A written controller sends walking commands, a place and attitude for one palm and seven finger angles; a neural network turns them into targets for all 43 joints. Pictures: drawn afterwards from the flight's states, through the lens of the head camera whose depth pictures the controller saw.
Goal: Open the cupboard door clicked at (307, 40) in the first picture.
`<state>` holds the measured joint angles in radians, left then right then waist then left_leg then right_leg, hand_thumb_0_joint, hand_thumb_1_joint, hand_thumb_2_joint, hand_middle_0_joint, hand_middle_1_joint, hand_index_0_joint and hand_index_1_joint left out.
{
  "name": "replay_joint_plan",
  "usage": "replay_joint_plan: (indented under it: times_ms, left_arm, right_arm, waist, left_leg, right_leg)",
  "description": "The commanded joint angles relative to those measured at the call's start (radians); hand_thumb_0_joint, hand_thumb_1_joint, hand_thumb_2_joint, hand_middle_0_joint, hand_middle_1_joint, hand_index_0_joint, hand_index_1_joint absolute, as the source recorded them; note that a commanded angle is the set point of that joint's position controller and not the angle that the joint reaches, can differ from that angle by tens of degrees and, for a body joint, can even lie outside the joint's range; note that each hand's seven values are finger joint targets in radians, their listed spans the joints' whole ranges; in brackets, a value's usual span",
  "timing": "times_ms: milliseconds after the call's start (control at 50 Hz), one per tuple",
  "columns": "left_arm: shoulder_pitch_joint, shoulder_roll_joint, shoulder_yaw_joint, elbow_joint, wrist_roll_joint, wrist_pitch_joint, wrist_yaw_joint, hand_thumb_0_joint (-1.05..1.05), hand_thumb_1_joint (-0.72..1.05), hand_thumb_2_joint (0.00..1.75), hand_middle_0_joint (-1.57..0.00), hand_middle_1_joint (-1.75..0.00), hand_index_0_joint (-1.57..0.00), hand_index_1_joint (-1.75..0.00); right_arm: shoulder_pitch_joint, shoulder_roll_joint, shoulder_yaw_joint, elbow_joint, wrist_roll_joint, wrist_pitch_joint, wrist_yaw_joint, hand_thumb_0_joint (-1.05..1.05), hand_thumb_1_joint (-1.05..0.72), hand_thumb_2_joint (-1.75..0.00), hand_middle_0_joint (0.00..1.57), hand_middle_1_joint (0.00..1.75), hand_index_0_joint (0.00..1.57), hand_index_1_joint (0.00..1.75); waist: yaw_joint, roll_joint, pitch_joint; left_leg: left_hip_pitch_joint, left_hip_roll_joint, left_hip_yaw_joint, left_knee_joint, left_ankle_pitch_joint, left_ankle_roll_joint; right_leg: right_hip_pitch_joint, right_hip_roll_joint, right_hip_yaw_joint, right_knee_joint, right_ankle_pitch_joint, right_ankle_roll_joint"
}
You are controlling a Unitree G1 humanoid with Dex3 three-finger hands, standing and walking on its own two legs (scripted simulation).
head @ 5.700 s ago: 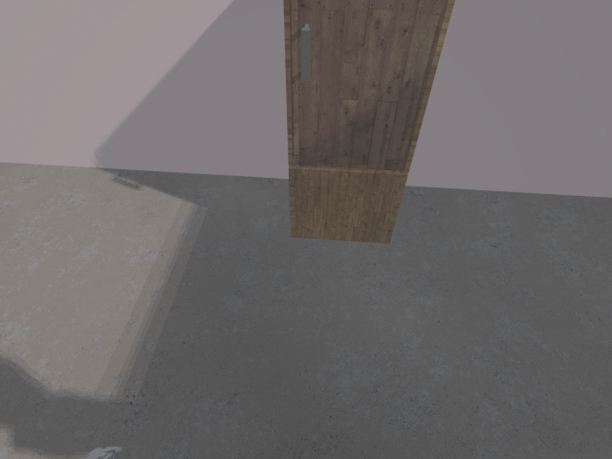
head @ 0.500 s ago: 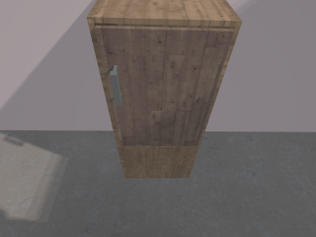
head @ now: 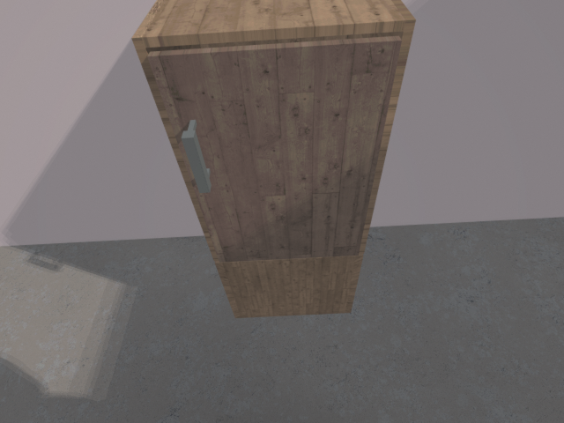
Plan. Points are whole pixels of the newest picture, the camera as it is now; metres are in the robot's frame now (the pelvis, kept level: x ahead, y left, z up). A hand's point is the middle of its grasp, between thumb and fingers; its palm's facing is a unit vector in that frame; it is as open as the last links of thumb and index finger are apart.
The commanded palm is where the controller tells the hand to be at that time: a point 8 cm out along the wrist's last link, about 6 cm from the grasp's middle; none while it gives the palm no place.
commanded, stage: look again from close up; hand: left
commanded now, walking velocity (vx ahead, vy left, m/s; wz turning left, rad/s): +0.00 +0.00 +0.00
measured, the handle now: (199, 157) +0.56 +0.20 +0.06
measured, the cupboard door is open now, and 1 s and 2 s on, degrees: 0 0 0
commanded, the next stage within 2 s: raise the hand with hooked fingers in 0.04 s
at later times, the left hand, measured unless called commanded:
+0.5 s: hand (173, 388) +0.17 +0.17 -0.03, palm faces +0.05 -1.00 -0.01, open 8.2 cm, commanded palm +0.13 +0.23 -0.04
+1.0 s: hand (124, 364) +0.20 +0.23 +0.00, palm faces +0.10 -0.99 -0.06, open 11.2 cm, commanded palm +0.16 +0.28 +0.01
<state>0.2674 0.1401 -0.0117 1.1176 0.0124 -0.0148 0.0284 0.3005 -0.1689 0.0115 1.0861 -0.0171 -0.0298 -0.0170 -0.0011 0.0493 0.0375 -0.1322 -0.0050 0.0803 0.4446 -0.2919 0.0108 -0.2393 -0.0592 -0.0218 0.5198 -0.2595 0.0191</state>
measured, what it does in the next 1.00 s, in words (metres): lowers itself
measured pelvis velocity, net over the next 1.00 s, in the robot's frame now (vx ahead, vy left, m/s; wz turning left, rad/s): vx -0.03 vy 0.00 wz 0.04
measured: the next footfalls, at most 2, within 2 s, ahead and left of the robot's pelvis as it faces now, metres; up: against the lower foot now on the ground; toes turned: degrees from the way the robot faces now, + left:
none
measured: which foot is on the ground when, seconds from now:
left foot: down 0.00-1.00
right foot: down 0.00-1.00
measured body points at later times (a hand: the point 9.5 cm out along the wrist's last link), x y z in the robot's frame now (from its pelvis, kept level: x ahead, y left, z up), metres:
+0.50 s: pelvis -0.02 -0.03 -0.07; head +0.02 -0.03 +0.38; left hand +0.17 +0.22 -0.02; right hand +0.22 -0.29 -0.09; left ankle -0.03 +0.11 -0.74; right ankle +0.01 -0.13 -0.74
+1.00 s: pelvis -0.03 +0.00 -0.06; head +0.01 +0.00 +0.39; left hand +0.18 +0.29 +0.01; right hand +0.11 -0.23 -0.14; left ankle -0.03 +0.11 -0.74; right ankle +0.01 -0.13 -0.74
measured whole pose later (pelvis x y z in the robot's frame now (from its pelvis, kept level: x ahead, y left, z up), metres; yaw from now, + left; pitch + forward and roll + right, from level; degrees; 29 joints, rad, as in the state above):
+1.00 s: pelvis -0.03 +0.00 -0.06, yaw +2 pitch +10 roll -2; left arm 0.30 0.28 0.30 0.06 -0.32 -0.30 -0.30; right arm 0.32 -0.22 0.03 0.58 0.02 -0.25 -0.05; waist -0.02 0.02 -0.09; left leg -0.69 0.03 0.00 1.00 -0.49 0.01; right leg -0.71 -0.04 -0.08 0.94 -0.40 0.01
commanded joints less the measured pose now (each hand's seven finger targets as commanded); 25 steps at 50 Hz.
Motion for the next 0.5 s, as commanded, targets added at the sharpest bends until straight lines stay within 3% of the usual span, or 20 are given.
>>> replay_joint_plan:
  times_ms: [0, 100, 120, 140, 160, 180, 200, 220, 240, 260, 280, 300, 320, 360, 380, 400, 420, 440, 460, 480]
  left_arm:
    - [0.039, 0.134, 0.025, -0.032, 0.001, -0.019, 0.007, 0.00, 0.90, 0.90, -0.20, -0.30, -0.20, -0.30]
    - [0.031, 0.143, 0.029, -0.031, 0.000, -0.021, 0.005, 0.00, 0.90, 0.90, -0.20, -0.30, -0.20, -0.30]
    - [0.128, 0.151, 0.033, 0.006, 0.002, -0.027, 0.047, 0.00, 0.90, 0.90, -0.20, -0.30, -0.20, -0.30]
    - [-0.678, 0.367, 0.165, -1.510, -0.180, -0.265, 0.036, 0.00, 0.88, 0.89, -0.20, -0.32, -0.20, -0.32]
    - [-0.148, 0.292, 0.156, -1.241, -0.104, -0.218, 0.076, 0.00, 0.85, 0.88, -0.20, -0.33, -0.20, -0.33]
    - [0.099, 0.066, 0.041, -1.099, -0.153, -0.094, 0.099, 0.00, 0.83, 0.87, -0.21, -0.34, -0.21, -0.34]
    - [0.026, 0.037, 0.046, -1.095, -0.175, -0.102, 0.087, 0.00, 0.81, 0.86, -0.21, -0.36, -0.21, -0.36]
    - [-0.037, 0.104, 0.114, -1.112, -0.183, -0.158, 0.068, 0.00, 0.78, 0.85, -0.21, -0.37, -0.21, -0.37]
    - [-0.002, 0.133, 0.180, -1.057, -0.184, -0.227, 0.034, 0.00, 0.76, 0.84, -0.21, -0.39, -0.21, -0.39]
    - [0.117, 0.091, 0.192, -0.971, -0.200, -0.296, -0.015, 0.00, 0.74, 0.83, -0.21, -0.40, -0.21, -0.40]
    - [0.248, 0.096, 0.234, -0.885, -0.213, -0.362, -0.075, 0.00, 0.71, 0.82, -0.21, -0.42, -0.21, -0.42]
    - [0.313, 0.059, 0.231, -0.868, -0.231, -0.445, -0.141, 0.00, 0.69, 0.81, -0.22, -0.43, -0.22, -0.43]
    - [0.341, 0.048, 0.229, -0.866, -0.252, -0.528, -0.212, 0.00, 0.67, 0.80, -0.22, -0.45, -0.22, -0.45]
    - [0.318, 0.113, 0.282, -0.888, -0.274, -0.674, -0.349, 0.00, 0.62, 0.78, -0.22, -0.48, -0.22, -0.48]
    - [0.358, 0.158, 0.337, -0.853, -0.288, -0.665, -0.393, 0.00, 0.60, 0.77, -0.22, -0.50, -0.22, -0.50]
    - [0.331, 0.150, 0.314, -0.935, -0.313, -0.632, -0.426, 0.00, 0.57, 0.76, -0.22, -0.51, -0.22, -0.51]
    - [0.273, 0.161, 0.315, -1.007, -0.340, -0.586, -0.441, 0.00, 0.55, 0.75, -0.22, -0.53, -0.22, -0.53]
    - [0.218, 0.176, 0.323, -1.074, -0.356, -0.541, -0.440, 0.00, 0.53, 0.74, -0.23, -0.54, -0.23, -0.54]
    - [0.159, 0.192, 0.328, -1.138, -0.358, -0.510, -0.424, 0.00, 0.50, 0.73, -0.23, -0.55, -0.23, -0.55]
    - [0.059, 0.195, 0.318, -1.200, -0.361, -0.502, -0.405, 0.00, 0.48, 0.72, -0.23, -0.57, -0.23, -0.57]
  right_arm:
    - [0.052, -0.082, -0.014, -0.023, 0.003, -0.009, -0.010, 0.00, -0.90, -0.90, 0.20, 0.30, 0.20, 0.30]
    - [0.040, -0.085, -0.016, -0.011, 0.003, -0.009, -0.012, 0.00, -0.90, -0.90, 0.20, 0.30, 0.20, 0.30]
    - [-0.042, -0.124, -0.032, -0.067, 0.015, -0.006, -0.003, 0.00, -0.90, -0.90, 0.20, 0.30, 0.20, 0.30]
    - [-0.051, -0.273, -0.055, -0.404, 0.066, -0.162, -0.052, 0.00, -0.90, -0.90, 0.20, 0.30, 0.20, 0.30]
    - [-0.114, -0.193, -0.049, -0.355, 0.041, -0.242, -0.089, 0.00, -0.90, -0.90, 0.20, 0.30, 0.20, 0.30]
    - [-0.131, -0.147, -0.051, -0.360, 0.062, -0.272, -0.079, 0.00, -0.90, -0.90, 0.20, 0.30, 0.20, 0.30]
    - [-0.105, -0.167, -0.048, -0.343, 0.066, -0.285, -0.076, 0.00, -0.90, -0.90, 0.20, 0.30, 0.20, 0.30]
    - [-0.125, -0.193, -0.067, -0.400, 0.056, -0.299, -0.072, 0.00, -0.90, -0.90, 0.20, 0.30, 0.20, 0.30]
    - [-0.108, -0.205, -0.085, -0.418, 0.037, -0.307, -0.067, 0.00, -0.90, -0.90, 0.20, 0.30, 0.20, 0.30]
    - [-0.116, -0.196, -0.091, -0.451, 0.023, -0.315, -0.058, 0.00, -0.90, -0.90, 0.20, 0.30, 0.20, 0.30]
    - [-0.131, -0.190, -0.103, -0.487, 0.027, -0.321, -0.040, 0.00, -0.90, -0.90, 0.20, 0.30, 0.20, 0.30]
    - [-0.138, -0.178, -0.103, -0.515, 0.021, -0.323, -0.021, 0.00, -0.90, -0.90, 0.20, 0.30, 0.20, 0.30]
    - [-0.161, -0.179, -0.111, -0.547, 0.020, -0.323, -0.003, 0.00, -0.90, -0.90, 0.20, 0.30, 0.20, 0.30]
    - [-0.178, -0.193, -0.125, -0.597, 0.020, -0.323, 0.019, 0.00, -0.90, -0.90, 0.20, 0.30, 0.20, 0.30]
    - [-0.170, -0.200, -0.131, -0.621, 0.029, -0.308, 0.026, 0.00, -0.90, -0.90, 0.20, 0.30, 0.20, 0.30]
    - [-0.199, -0.208, -0.126, -0.673, 0.036, -0.293, 0.026, 0.00, -0.90, -0.90, 0.20, 0.30, 0.20, 0.30]
    - [-0.210, -0.210, -0.124, -0.714, 0.045, -0.281, 0.017, 0.00, -0.90, -0.90, 0.20, 0.30, 0.20, 0.30]
    - [-0.212, -0.208, -0.119, -0.741, 0.051, -0.272, 0.007, 0.00, -0.90, -0.90, 0.20, 0.30, 0.20, 0.30]
    - [-0.199, -0.206, -0.115, -0.760, 0.053, -0.265, -0.004, 0.00, -0.90, -0.90, 0.20, 0.30, 0.20, 0.30]
    - [-0.181, -0.203, -0.109, -0.764, 0.048, -0.260, -0.012, 0.00, -0.90, -0.90, 0.20, 0.30, 0.20, 0.30]
  waist:
    - [0.002, -0.075, 0.025]
    - [0.003, -0.070, 0.003]
    - [0.040, -0.281, -0.011]
    - [-0.074, -0.026, -0.484]
    - [0.026, 0.173, -0.470]
    - [0.004, 0.199, -0.253]
    - [-0.035, 0.030, -0.105]
    - [-0.052, -0.067, 0.000]
    - [-0.048, -0.176, -0.022]
    - [-0.009, -0.241, -0.049]
    - [0.040, -0.195, -0.062]
    - [0.069, -0.228, -0.115]
    - [0.078, -0.243, -0.130]
    - [0.075, -0.211, -0.222]
    - [0.097, -0.157, -0.249]
    - [0.098, -0.128, -0.291]
    - [0.085, -0.143, -0.319]
    - [0.074, -0.113, -0.332]
    - [0.060, -0.100, -0.338]
    - [0.028, -0.110, -0.305]
  left_leg:
    - [-0.064, 0.099, -0.083, -0.094, 0.152, 0.019]
    - [-0.046, 0.101, -0.077, -0.083, 0.175, 0.014]
    - [-0.136, 0.135, -0.051, 0.119, 0.192, -0.014]
    - [0.077, 0.005, -0.059, -0.010, 0.310, 0.023]
    - [0.124, 0.024, -0.037, -0.012, 0.428, 0.024]
    - [-0.004, 0.028, -0.053, -0.011, 0.351, -0.016]
    - [-0.087, 0.019, -0.067, 0.017, 0.251, -0.008]
    - [-0.166, 0.009, -0.084, 0.058, 0.151, 0.004]
    - [-0.225, 0.002, -0.074, 0.105, 0.093, 0.006]
    - [-0.300, -0.006, -0.068, 0.160, 0.062, 0.004]
    - [-0.365, -0.017, -0.058, 0.212, 0.062, -0.008]
    - [-0.432, -0.024, -0.050, 0.265, 0.067, -0.019]
    - [-0.502, -0.028, -0.042, 0.326, 0.059, -0.023]
    - [-0.611, -0.037, -0.041, 0.443, 0.054, -0.025]
    - [-0.632, -0.041, -0.031, 0.472, 0.063, -0.021]
    - [-0.640, -0.052, -0.015, 0.487, 0.048, -0.014]
    - [-0.647, -0.058, -0.006, 0.499, 0.025, -0.007]
    - [-0.656, -0.060, -0.007, 0.510, -0.003, -0.003]
    - [-0.650, -0.052, -0.016, 0.514, -0.011, 0.003]
    - [-0.659, -0.042, -0.036, 0.528, -0.054, 0.005]
  right_leg:
    - [0.031, -0.056, 0.066, -0.089, 0.172, -0.055]
    - [0.049, -0.060, 0.071, -0.094, 0.220, -0.060]
    - [0.098, -0.108, 0.101, -0.081, 0.608, -0.031]
    - [0.152, -0.013, 0.060, -0.003, 0.471, -0.050]
    - [0.132, 0.034, 0.026, 0.027, 0.277, -0.069]
    - [0.024, 0.032, -0.034, 0.003, 0.138, -0.054]
    - [-0.047, 0.034, -0.059, -0.016, 0.134, -0.035]
    - [-0.145, 0.037, -0.064, -0.018, 0.062, -0.025]
    - [-0.206, 0.039, -0.074, -0.003, -0.023, -0.018]
    - [-0.242, 0.042, -0.072, 0.044, -0.072, -0.016]
    - [-0.239, 0.035, -0.051, 0.098, -0.064, -0.028]
    - [-0.244, 0.036, -0.049, 0.174, -0.036, -0.033]
    - [-0.265, 0.035, -0.031, 0.234, 0.000, -0.036]
    - [-0.269, 0.017, 0.025, 0.330, 0.088, -0.037]
    - [-0.254, 0.004, 0.065, 0.348, 0.109, -0.044]
    - [-0.249, 0.000, 0.080, 0.344, 0.083, -0.039]
    - [-0.243, -0.004, 0.103, 0.323, 0.038, -0.029]
    - [-0.246, -0.009, 0.131, 0.297, -0.019, -0.020]
    - [-0.276, 0.000, 0.120, 0.294, -0.067, -0.021]
    - [-0.347, 0.014, 0.116, 0.295, -0.169, -0.021]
